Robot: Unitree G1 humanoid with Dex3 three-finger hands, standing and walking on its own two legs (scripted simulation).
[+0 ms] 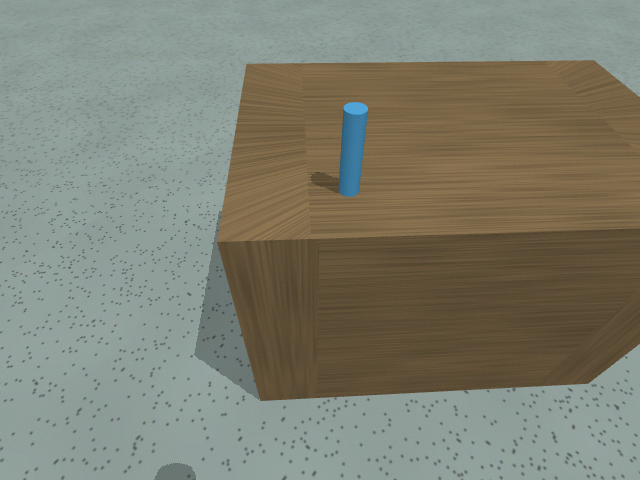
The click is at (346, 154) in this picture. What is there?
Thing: slim round
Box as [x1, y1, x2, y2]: [339, 102, 367, 196]
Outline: 358,102 347,103 343,109 339,192 346,196 355,195 358,192 367,107 364,104
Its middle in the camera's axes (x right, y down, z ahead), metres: +0.06 -0.16 +0.71
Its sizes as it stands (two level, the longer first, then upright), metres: 0.041 0.041 0.177
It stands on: a support 0.75 m high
